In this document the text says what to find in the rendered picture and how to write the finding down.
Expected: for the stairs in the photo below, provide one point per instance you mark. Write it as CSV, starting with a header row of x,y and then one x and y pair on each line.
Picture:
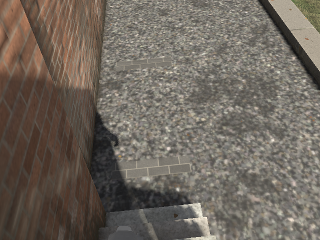
x,y
178,222

